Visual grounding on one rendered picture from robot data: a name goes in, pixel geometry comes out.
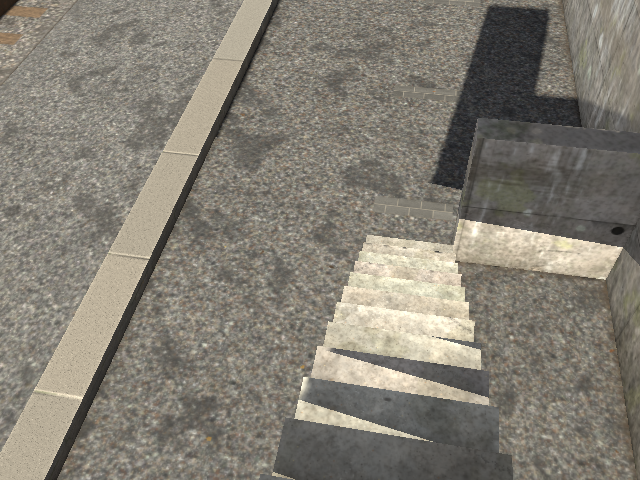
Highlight stairs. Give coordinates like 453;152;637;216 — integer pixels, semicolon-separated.
259;235;513;480

